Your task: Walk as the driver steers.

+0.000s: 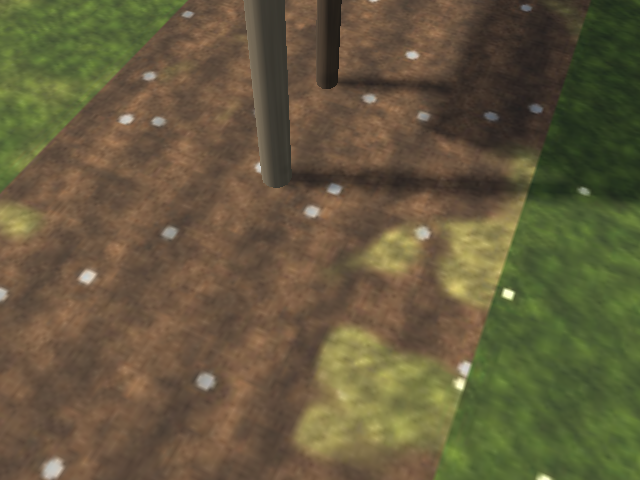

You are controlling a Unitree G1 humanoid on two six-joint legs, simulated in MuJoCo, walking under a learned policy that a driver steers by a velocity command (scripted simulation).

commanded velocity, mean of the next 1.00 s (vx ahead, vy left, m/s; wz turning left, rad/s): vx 0.66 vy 0.00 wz -0.96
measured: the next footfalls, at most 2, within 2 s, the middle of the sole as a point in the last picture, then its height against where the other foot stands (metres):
right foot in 0.20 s outside the picture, level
left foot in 0.68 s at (360, 427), level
